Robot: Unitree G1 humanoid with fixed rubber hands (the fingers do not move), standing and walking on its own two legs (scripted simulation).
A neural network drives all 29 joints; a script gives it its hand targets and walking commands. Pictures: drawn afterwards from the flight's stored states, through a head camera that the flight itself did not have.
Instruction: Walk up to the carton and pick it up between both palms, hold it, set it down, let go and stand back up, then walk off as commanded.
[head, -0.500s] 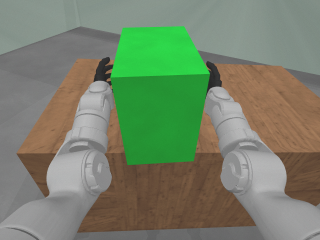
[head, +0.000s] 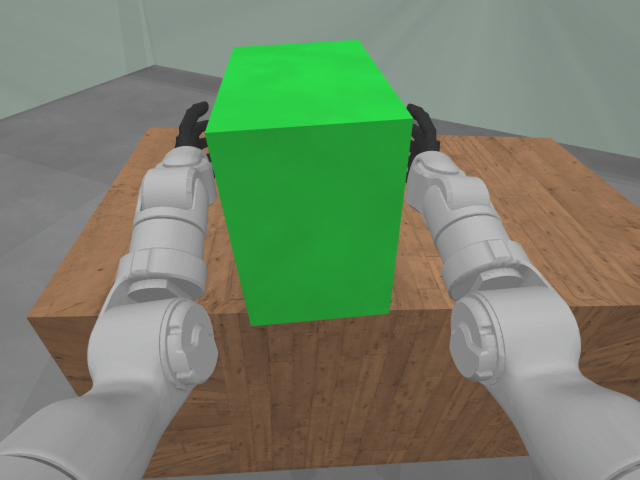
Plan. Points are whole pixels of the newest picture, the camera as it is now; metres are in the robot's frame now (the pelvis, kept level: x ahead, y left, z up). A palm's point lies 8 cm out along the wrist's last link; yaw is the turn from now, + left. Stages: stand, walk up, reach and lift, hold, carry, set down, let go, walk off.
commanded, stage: reach and lift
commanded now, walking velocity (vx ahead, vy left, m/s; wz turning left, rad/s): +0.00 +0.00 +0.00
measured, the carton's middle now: (307, 174) +0.47 +0.03 +0.19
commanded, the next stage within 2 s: hold in 1.16 s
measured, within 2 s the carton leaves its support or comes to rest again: neither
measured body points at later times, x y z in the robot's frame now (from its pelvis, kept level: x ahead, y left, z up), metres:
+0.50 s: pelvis +0.01 +0.00 +0.00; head -0.08 +0.00 +0.44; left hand +0.41 +0.15 +0.27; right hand +0.41 -0.14 +0.30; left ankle +0.03 +0.14 -0.74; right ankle +0.03 -0.13 -0.74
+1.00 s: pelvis +0.01 +0.00 +0.00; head -0.08 +0.00 +0.44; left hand +0.41 +0.15 +0.29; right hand +0.41 -0.14 +0.32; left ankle +0.03 +0.14 -0.74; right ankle +0.03 -0.13 -0.74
